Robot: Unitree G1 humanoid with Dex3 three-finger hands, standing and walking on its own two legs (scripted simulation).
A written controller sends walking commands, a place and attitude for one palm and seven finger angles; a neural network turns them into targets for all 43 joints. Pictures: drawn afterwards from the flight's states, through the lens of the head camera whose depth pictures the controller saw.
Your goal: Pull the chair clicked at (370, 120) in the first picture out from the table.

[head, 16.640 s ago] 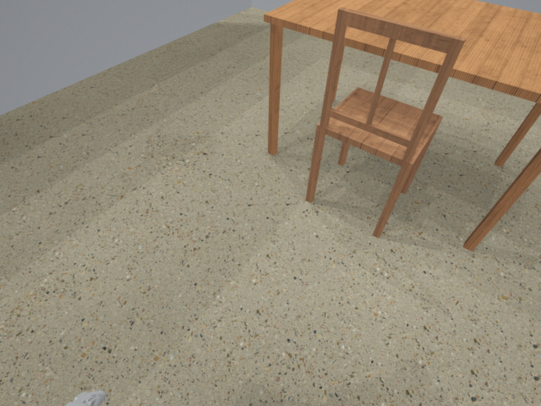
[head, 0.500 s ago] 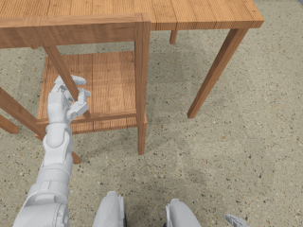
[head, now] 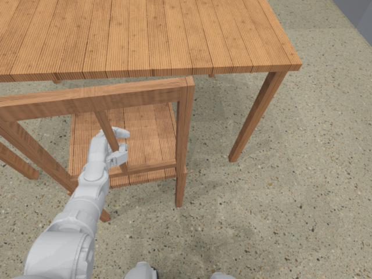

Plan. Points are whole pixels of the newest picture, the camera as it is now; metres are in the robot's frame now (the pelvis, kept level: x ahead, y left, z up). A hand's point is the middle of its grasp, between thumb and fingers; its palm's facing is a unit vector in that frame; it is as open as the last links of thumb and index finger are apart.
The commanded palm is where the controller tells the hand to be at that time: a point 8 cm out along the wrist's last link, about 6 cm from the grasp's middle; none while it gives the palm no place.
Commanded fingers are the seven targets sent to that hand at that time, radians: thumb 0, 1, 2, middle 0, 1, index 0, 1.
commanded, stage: step backward, pulling the chair out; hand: left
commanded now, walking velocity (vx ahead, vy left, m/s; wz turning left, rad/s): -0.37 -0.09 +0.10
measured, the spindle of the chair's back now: (114, 145) +0.43 +0.17 -0.05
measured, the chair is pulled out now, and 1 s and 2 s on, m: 0.06 0.19 0.30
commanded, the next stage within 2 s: none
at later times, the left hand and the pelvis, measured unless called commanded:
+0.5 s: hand (132, 193) +0.31 +0.11 -0.04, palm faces +0.05 -0.99 -0.15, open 4.9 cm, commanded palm +0.31 +0.17 -0.04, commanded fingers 0.00 0.90 0.90 -0.50 -1.45 -0.50 -1.45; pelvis -0.07 -0.02 +0.01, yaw +1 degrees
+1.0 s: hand (130, 201) +0.29 +0.12 -0.04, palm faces +0.05 -0.98 -0.17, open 5.0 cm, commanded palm +0.30 +0.17 -0.04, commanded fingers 0.00 0.90 0.90 -0.50 -1.45 -0.50 -1.45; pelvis -0.08 -0.02 +0.01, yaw +3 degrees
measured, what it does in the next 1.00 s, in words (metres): steps on the spot: left foot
